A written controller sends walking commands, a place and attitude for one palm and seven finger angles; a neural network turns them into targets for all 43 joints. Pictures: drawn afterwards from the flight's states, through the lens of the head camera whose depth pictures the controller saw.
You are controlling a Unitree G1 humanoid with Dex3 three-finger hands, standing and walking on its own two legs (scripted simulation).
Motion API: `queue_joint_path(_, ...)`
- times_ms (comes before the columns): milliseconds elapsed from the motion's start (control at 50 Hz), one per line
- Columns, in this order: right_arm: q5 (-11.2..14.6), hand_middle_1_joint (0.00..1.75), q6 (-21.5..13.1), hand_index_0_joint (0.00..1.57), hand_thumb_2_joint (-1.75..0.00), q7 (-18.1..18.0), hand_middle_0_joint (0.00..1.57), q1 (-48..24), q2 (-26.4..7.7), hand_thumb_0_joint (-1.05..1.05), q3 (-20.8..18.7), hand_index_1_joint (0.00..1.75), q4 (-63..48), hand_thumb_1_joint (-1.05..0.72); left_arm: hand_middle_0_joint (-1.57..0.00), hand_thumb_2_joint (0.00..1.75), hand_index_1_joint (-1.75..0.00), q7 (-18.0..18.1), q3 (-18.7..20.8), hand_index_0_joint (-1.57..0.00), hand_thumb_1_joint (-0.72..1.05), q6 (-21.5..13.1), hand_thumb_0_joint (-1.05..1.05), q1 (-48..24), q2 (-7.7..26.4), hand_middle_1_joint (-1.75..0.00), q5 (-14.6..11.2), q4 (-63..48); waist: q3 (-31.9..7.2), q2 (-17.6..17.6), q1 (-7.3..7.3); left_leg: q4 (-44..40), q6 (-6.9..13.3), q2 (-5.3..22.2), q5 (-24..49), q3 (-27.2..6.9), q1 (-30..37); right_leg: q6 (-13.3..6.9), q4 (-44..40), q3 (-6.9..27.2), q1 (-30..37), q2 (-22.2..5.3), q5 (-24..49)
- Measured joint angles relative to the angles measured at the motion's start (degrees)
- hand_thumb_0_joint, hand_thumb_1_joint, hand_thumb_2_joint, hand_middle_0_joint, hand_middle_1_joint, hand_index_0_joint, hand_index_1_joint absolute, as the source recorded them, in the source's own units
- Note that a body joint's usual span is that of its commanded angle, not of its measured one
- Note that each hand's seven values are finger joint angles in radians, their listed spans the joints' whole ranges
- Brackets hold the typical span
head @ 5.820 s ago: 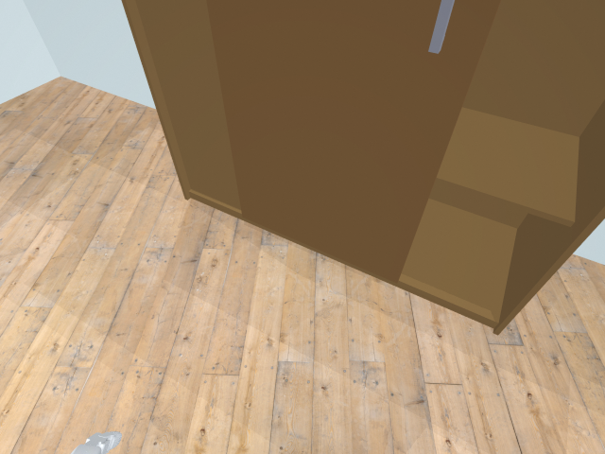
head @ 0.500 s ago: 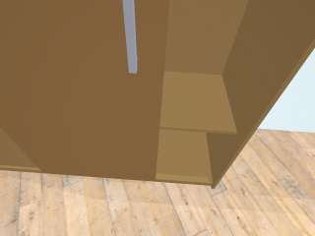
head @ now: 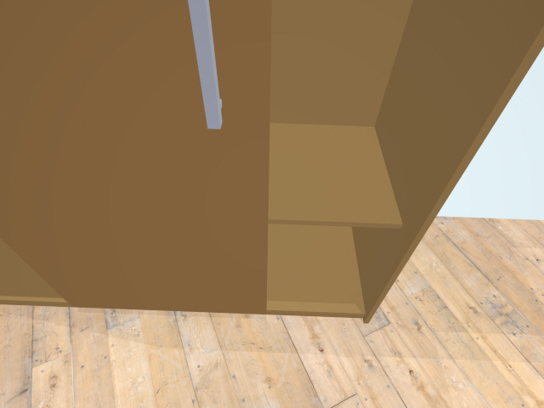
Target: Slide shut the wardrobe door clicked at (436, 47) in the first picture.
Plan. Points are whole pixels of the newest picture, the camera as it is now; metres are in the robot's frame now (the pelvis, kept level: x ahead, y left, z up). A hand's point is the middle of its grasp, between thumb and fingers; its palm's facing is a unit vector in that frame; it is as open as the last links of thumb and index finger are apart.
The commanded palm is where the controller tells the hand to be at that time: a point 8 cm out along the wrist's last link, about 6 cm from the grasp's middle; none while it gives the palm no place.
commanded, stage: look again from close up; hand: left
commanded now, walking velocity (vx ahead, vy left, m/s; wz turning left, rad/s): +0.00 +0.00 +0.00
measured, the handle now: (208, 48) +0.52 +0.13 +0.27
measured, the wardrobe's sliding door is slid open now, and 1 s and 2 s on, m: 0.37 0.37 0.37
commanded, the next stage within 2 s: raise the hand with hooked fingers in 0.64 s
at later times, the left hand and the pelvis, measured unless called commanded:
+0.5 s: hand out of the picture -0.01 +0.14 -0.18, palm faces +0.03 -0.99 -0.17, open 7.3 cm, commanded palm none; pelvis +0.00 -0.02 +0.00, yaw +0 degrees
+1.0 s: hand (170, 326) +0.22 +0.15 +0.04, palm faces +0.10 -0.99 -0.04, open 7.7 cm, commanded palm +0.13 +0.21 -0.01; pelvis -0.01 -0.03 -0.02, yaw +3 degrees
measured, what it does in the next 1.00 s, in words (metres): stands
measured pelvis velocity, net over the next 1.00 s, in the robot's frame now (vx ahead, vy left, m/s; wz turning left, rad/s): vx -0.01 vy -0.03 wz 0.05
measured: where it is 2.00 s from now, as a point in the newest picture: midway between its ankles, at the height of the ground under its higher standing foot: outside the picture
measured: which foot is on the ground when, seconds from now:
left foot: down 0.00-1.00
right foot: down 0.00-1.00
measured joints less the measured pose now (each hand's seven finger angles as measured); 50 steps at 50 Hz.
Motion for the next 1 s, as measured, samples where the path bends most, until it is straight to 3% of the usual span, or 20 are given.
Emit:
queue_joint_path(760, 0.1, 0.3, 0.1, 0.2, -0.9, -0.3, 0.2, -0.4, -0.2, 0.0, 0.4, 0.3, 0.2, -0.91, -0.2, 0.9, -0.3, 0.2, 0.0, -0.2, 0.91, -0.5, 0.0, -0.4, -0.2, -0.3, 0.0, 0.7, 0.2, 0.5, 0.0, 1.0, -1.8, 2.0, -0.6, -1.1, -0.4, -1.6, -0.6, -1.0, 0.5, 1.9, -0.3)
queue_joint_path(800, 1.5, 0.3, -2.5, 0.2, -0.9, -1.6, 0.2, 2.4, -0.6, 0.01, 1.5, 0.3, -5.4, -0.92, -0.2, 0.9, -0.3, 1.7, 1.2, -0.21, 0.93, 7.4, 0.02, 5.9, 0.9, -0.3, -4.2, -21.3, 0.7, -0.1, -0.01, 2.4, -1.8, 1.8, -1.3, -1.4, -1.0, -1.8, 1.3, -1.4, -0.2, 1.7, -1.1)
queue_joint_path(840, 2.7, 0.3, -8.6, 0.21, -0.9, -2.9, 0.2, 5.1, -1.2, 0.01, 1.7, 0.3, -10.0, -0.92, -0.2, 0.89, -0.31, 4.3, 1.5, -0.21, 0.94, 5.1, 0.04, 10.6, 3.2, -0.31, -6.5, -39.9, -0.9, -0.8, 0.09, 3.5, -1.8, 1.0, -1.8, -1.8, -2.2, -2.3, 4.4, -1.8, -2.0, 0.9, -2.9)
queue_joint_path(900, 3.2, 0.3, -14.4, 0.2, -0.9, -3.6, 0.2, 5.2, -3.6, 0.01, 1.1, 0.3, -16.0, -0.92, -0.2, 0.88, -0.33, 4.5, 2.5, -0.2, 0.92, -0.2, 0.04, 9.3, 4.1, -0.33, -9.2, -56.1, -2.8, 0.7, -1.45, 6.9, -1.7, 0.5, -2.7, -3.8, -5.3, -1.9, 7.0, -3.8, -3.7, 0.2, -4.5)
queue_joint_path(940, 2.5, 0.3, -16.2, 0.2, -0.9, -2.9, 0.2, 3.1, -5.0, 0.01, 0.4, 0.3, -19.5, -0.92, -0.2, 0.87, -0.34, 1.2, 4.0, -0.2, 0.88, -6.7, 0.03, 6.0, 3.7, -0.35, -10.4, -60.5, -4.8, 1.5, -2.03, 9.9, -1.8, 0.6, -3.7, -4.1, -8.7, -2.0, 9.6, -4.1, -7.0, 0.2, -5.3)
queue_joint_path(1000, 1.7, 0.3, -16.7, 0.2, -0.9, -0.8, 0.2, -1.2, -5.7, 0.01, -1.0, 0.3, -24.6, -0.91, -0.2, 0.85, -0.38, -8.8, 6.2, -0.2, 0.82, -18.4, 0.02, 2.2, 2.9, -0.38, -13.0, -61.2, -7.3, 0.9, -1.92, 15.8, -2.3, 1.6, -5.9, -3.5, -14.8, -2.5, 15.8, -3.3, -13.6, 0.8, -7.5)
